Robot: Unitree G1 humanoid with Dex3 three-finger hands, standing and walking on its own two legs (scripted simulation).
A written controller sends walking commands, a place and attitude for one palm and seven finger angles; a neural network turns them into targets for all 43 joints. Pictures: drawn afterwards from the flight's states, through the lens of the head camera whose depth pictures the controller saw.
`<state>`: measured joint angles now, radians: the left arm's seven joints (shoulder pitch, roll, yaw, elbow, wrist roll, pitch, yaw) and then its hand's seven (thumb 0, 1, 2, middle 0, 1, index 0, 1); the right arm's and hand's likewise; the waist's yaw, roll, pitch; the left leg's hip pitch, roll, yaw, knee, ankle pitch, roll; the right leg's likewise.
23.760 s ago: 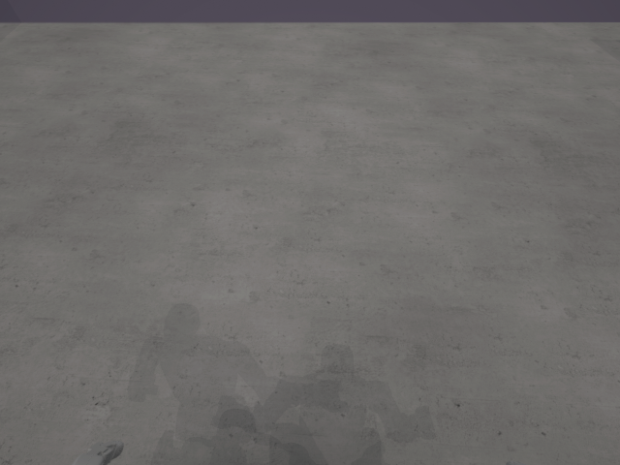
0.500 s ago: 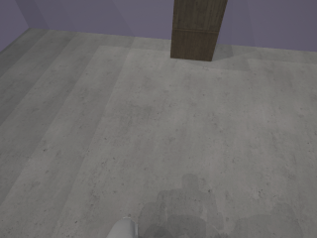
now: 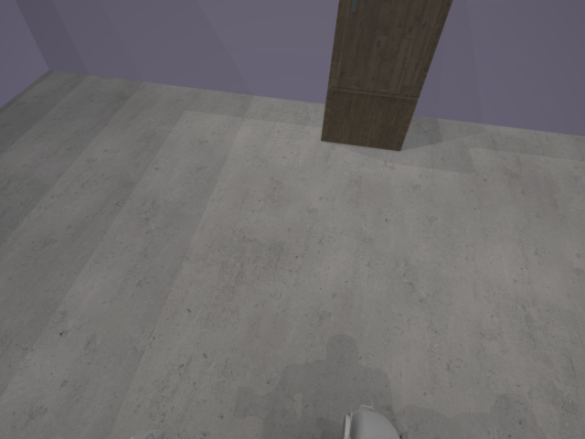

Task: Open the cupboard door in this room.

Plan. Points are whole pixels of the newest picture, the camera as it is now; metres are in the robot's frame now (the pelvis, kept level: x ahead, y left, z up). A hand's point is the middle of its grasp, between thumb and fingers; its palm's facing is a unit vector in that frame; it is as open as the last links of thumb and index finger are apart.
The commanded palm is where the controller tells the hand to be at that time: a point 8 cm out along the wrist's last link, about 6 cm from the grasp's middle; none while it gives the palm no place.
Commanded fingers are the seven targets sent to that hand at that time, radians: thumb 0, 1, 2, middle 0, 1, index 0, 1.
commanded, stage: turn or walk to find it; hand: left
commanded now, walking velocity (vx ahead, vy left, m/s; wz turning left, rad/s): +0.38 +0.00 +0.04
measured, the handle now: out of the picture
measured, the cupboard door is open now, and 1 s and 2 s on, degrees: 0 0 0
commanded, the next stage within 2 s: stand and wait in 0.96 s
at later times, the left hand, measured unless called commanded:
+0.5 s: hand (222, 403) +0.21 +0.12 -0.17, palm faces +0.10 -0.97 -0.24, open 7.2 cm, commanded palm none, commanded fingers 0.00 0.90 0.90 -0.20 -0.30 -0.20 -0.30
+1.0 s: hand (218, 266) +0.47 +0.18 -0.17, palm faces +0.11 -0.98 -0.17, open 7.4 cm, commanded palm none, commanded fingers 0.00 0.90 0.90 -0.20 -0.30 -0.20 -0.30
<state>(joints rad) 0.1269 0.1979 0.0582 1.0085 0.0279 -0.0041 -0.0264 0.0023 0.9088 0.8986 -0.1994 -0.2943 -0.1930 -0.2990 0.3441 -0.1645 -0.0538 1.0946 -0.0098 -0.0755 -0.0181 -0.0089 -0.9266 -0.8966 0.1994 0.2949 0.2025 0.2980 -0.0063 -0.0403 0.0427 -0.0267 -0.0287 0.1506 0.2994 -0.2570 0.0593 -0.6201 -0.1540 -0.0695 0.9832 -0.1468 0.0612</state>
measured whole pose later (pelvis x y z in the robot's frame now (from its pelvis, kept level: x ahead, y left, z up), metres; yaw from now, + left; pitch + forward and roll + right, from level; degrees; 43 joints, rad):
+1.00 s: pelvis +0.43 -0.01 +0.00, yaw +3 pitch -1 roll +1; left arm 0.20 0.19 0.06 1.04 0.03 -0.01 -0.02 0.00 0.91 0.90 -0.20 -0.29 -0.19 -0.30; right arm 0.27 -0.19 -0.07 1.06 -0.01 -0.07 -0.02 -0.02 -0.95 -0.90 0.20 0.30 0.20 0.30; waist 0.02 -0.03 0.05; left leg -0.10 0.01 0.18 0.37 -0.24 0.04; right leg -0.58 -0.16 -0.07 1.03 -0.21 0.04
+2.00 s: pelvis +0.65 -0.04 -0.01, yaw +6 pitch +0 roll +0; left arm 0.35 0.12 0.02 1.16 0.02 -0.04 0.01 0.00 0.91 0.90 -0.20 -0.29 -0.20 -0.30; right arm 0.30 -0.13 -0.02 1.14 -0.01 -0.01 -0.02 0.01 -0.91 -0.90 0.20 0.29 0.20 0.30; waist 0.02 0.02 0.02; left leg -0.22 0.06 0.12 0.65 -0.43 -0.01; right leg -0.16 -0.05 -0.15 0.51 -0.35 -0.01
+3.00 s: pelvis +0.76 -0.05 +0.00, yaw +7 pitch -1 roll +0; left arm 0.26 0.15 0.00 1.14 0.00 -0.01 0.03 0.00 0.92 0.90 -0.20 -0.29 -0.20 -0.30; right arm 0.24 -0.15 -0.01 1.15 -0.01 -0.01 -0.05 0.01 -0.92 -0.90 0.20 0.29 0.20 0.30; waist 0.01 0.01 0.04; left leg -0.03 0.08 0.11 0.38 -0.31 -0.04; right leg -0.15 -0.03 -0.17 0.43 -0.26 -0.03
